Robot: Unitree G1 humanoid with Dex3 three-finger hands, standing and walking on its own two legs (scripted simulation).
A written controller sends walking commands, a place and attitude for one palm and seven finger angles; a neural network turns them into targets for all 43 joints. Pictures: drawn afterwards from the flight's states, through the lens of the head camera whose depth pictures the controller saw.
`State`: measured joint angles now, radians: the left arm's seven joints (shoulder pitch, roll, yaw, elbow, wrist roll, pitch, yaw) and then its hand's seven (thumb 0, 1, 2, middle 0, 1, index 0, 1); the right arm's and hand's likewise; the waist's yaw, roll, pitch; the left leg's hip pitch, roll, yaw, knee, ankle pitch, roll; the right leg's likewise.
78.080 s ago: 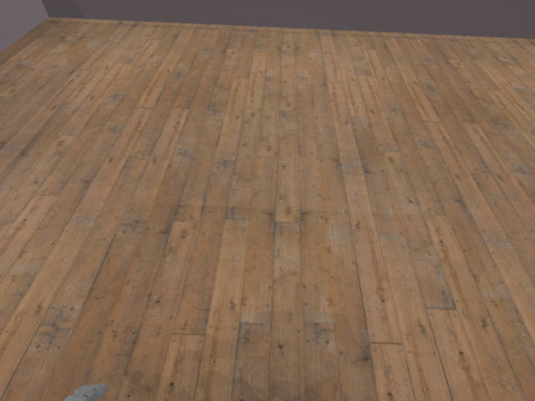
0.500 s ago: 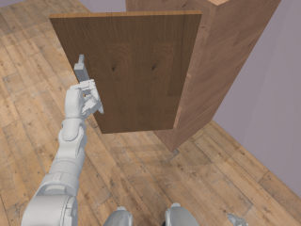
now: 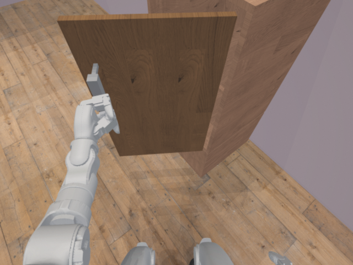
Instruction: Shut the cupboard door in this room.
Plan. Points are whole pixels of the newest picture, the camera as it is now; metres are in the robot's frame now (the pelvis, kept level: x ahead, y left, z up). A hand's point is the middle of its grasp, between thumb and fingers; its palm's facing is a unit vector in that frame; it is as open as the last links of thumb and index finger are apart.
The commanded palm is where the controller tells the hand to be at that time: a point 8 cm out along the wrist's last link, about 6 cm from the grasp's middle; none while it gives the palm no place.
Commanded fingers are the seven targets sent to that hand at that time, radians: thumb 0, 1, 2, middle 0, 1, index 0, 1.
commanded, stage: push the door shut along its arc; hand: left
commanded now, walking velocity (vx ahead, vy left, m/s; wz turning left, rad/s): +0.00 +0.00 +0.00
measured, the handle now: (101, 91) +0.52 +0.19 +0.06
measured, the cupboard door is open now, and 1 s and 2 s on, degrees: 57 41 30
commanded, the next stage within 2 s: pull the fist back off the door in 1.48 s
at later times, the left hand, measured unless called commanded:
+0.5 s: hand (120, 100) +0.49 +0.13 +0.06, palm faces -0.10 -0.99 -0.04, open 3.1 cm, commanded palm +0.48 +0.18 +0.06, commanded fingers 0.00 0.90 0.90 -1.30 -1.50 -1.30 -1.50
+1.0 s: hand (131, 82) +0.54 +0.11 +0.07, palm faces -0.22 -0.97 -0.01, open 3.1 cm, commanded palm +0.55 +0.16 +0.06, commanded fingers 0.00 0.90 0.90 -1.30 -1.50 -1.30 -1.50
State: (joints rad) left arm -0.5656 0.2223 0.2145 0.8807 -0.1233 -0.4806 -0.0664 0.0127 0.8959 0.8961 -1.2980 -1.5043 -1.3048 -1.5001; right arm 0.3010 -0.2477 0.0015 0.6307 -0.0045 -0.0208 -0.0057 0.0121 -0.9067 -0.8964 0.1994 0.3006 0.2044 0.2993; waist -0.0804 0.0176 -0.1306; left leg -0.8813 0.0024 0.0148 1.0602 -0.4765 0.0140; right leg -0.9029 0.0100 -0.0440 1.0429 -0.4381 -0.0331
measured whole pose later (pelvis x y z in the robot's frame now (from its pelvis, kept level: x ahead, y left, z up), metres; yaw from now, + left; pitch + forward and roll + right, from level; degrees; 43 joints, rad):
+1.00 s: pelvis -0.01 +0.01 -0.03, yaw -2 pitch +26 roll -3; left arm -1.14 0.54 0.32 1.30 -0.05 -0.35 -0.31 0.01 0.90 0.90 -1.30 -1.50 -1.30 -1.50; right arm 0.40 -0.27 0.05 0.64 -0.01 -0.01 0.00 0.01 -0.91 -0.90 0.20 0.30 0.21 0.30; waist -0.25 0.05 -0.11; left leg -1.16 0.03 -0.01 1.22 -0.51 0.02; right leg -1.16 0.04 -0.07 1.15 -0.44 -0.03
